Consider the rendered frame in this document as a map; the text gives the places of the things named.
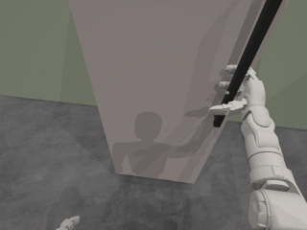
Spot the right robot forearm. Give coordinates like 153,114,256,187
241,105,307,205

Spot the fridge door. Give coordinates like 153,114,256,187
68,0,290,184

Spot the robot left hand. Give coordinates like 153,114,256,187
56,216,80,230

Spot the robot right upper arm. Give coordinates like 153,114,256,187
248,189,307,230

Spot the handle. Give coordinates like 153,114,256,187
213,0,283,127

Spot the robot right hand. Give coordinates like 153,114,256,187
208,64,266,118

